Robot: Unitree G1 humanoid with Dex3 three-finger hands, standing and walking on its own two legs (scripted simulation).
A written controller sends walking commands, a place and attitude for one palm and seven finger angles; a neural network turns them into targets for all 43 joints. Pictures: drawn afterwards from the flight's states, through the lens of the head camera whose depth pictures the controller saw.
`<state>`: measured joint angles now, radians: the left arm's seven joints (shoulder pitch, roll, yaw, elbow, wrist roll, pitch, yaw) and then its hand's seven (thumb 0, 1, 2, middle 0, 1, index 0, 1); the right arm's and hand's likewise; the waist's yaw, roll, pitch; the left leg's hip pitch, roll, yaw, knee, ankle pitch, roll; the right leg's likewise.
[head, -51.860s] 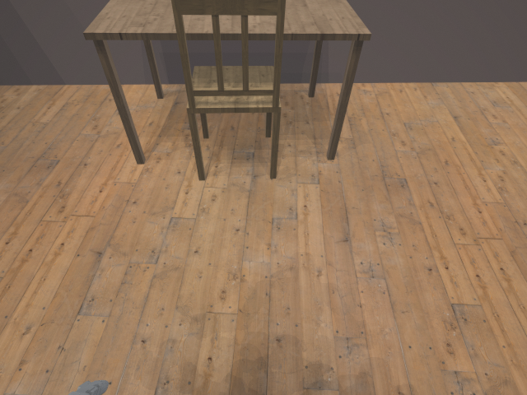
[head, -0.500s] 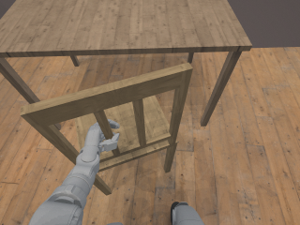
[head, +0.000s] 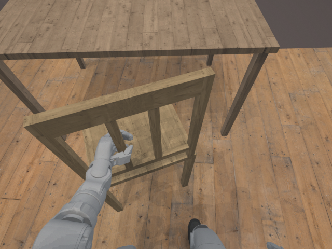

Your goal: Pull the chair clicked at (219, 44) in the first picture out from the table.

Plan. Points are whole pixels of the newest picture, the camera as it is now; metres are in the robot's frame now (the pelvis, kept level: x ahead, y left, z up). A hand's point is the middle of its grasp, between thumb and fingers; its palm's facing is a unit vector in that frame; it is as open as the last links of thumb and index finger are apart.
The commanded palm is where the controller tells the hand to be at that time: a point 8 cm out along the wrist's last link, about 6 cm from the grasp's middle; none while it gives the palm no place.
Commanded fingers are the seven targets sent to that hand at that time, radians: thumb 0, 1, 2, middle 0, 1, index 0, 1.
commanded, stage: step backward, pulling the chair out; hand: left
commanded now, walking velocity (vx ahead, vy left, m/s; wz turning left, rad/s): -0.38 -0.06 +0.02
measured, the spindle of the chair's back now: (121, 146) +0.39 +0.13 -0.07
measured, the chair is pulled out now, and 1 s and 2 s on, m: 0.26 0.27 0.28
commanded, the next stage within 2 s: none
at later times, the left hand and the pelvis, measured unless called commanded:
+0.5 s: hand (126, 154) +0.36 +0.11 -0.06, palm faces -0.05 -0.98 -0.21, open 5.6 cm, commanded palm +0.36 +0.17 -0.05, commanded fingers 0.00 0.90 0.90 -0.50 -1.45 -0.50 -1.45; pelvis +0.00 +0.01 +0.00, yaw +0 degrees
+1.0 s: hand (125, 157) +0.35 +0.12 -0.06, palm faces -0.03 -0.98 -0.22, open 5.7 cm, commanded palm +0.35 +0.17 -0.05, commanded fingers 0.00 0.90 0.90 -0.50 -1.45 -0.50 -1.45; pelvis -0.01 +0.00 +0.00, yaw -1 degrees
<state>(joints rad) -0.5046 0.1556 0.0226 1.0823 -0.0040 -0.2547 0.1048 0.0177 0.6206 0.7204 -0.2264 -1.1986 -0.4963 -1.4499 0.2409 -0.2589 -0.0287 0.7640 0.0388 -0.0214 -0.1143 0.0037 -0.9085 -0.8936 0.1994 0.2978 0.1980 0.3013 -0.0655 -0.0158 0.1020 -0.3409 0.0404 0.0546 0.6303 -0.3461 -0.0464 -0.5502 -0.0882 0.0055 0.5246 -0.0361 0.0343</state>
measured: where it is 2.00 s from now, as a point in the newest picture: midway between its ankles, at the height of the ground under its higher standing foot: outside the picture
